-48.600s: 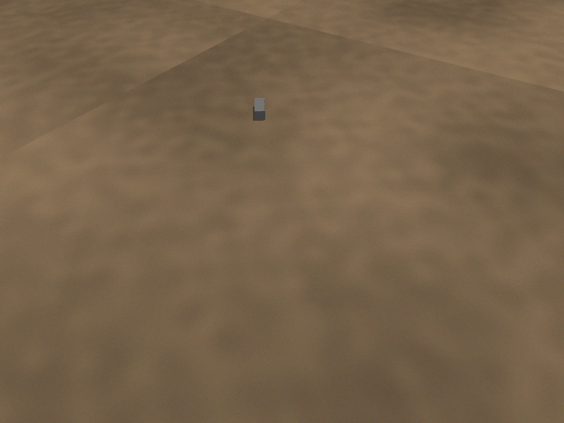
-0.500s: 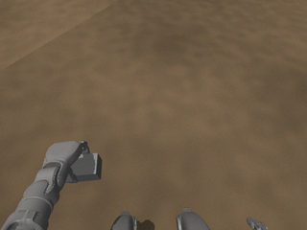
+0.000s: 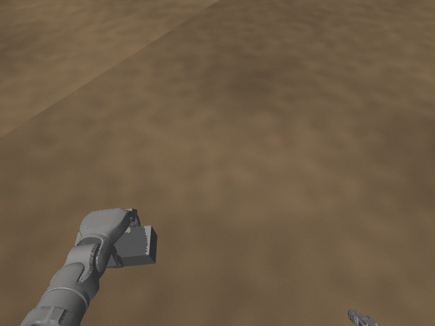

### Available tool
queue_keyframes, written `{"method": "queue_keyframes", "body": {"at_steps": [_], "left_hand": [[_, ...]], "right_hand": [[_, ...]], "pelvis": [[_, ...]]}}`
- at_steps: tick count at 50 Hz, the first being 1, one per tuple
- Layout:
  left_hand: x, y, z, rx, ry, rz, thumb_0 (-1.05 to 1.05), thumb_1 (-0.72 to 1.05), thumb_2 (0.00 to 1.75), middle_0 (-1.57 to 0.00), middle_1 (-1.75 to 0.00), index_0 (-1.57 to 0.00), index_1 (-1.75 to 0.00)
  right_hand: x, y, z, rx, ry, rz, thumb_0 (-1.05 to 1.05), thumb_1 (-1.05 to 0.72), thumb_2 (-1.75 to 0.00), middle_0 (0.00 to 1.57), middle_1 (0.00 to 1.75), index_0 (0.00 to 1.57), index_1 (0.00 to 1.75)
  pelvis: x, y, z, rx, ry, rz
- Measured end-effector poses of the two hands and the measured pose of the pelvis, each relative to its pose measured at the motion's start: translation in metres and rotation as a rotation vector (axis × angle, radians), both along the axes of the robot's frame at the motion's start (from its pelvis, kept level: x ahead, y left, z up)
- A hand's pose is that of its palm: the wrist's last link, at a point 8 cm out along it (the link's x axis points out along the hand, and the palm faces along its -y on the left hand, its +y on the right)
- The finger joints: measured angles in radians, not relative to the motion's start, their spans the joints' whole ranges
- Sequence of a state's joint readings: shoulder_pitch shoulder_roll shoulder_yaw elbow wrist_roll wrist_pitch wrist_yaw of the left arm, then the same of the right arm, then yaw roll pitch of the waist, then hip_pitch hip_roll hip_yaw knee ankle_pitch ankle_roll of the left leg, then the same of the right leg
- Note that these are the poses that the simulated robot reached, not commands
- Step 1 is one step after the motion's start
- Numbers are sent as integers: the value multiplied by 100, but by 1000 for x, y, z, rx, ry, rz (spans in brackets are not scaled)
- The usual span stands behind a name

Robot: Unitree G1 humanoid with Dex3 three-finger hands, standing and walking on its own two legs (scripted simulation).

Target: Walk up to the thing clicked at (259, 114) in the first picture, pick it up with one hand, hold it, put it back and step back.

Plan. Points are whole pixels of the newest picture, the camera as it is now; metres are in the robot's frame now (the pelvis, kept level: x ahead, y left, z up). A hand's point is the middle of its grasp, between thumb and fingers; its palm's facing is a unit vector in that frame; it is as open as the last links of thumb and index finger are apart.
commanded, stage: hold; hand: left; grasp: from above
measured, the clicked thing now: (117, 248) +0.33 +0.25 -0.11
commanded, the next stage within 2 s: crouch in 1.80 s
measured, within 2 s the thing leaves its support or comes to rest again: neither
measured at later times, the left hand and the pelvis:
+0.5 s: hand (116, 235) +0.32 +0.22 -0.03, palm faces -0.45 -0.05 -0.89, open 9.5 cm; pelvis +0.02 -0.01 +0.02, yaw +0 degrees
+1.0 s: hand (118, 242) +0.29 +0.20 -0.01, palm faces -0.44 -0.05 -0.90, open 9.6 cm; pelvis +0.00 -0.01 +0.03, yaw +0 degrees
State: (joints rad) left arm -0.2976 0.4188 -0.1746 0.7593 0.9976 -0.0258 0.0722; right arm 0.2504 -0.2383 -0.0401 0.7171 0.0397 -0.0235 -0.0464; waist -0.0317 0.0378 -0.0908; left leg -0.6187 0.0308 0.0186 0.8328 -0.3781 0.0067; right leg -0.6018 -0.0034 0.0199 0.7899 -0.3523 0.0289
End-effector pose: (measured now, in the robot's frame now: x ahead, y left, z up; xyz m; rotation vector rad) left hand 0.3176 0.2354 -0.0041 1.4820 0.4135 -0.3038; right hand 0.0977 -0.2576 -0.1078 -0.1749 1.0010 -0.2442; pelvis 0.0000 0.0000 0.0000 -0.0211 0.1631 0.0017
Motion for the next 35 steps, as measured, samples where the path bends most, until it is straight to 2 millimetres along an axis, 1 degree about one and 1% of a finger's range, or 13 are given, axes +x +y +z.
{"method": "queue_keyframes", "body": {"at_steps": [10, 17, 25, 35], "left_hand": [[9, -3, 20, 0, 7, -23, 1, 12, 39, -63, -65, -68, -60], [10, -8, 27, -1, 13, -28, 1, 12, 40, -64, -64, -68, -60], [6, -14, 34, 1, 11, -42, 1, 11, 41, -64, -64, -68, -60], [-2, -21, 45, 9, -3, -41, 1, 10, 43, -63, -65, -68, -61]], "right_hand": [[25, -2, 13, 2, -28, 5, 1, -91, -90, 20, 30, 20, 30], [36, -4, 18, 10, -43, 8, 1, -91, -89, 20, 30, 20, 30], [41, -6, 21, 15, -47, 8, 1, -90, -89, 20, 30, 20, 30], [39, -10, 26, 25, -63, 6, 1, -90, -89, 20, 30, 20, 30]], "pelvis": [[14, -1, 10, 5, -24, -2], [19, -3, 14, 9, -39, -1], [20, -7, 17, 15, -57, -1], [13, -10, 22, 21, -87, -4]]}}
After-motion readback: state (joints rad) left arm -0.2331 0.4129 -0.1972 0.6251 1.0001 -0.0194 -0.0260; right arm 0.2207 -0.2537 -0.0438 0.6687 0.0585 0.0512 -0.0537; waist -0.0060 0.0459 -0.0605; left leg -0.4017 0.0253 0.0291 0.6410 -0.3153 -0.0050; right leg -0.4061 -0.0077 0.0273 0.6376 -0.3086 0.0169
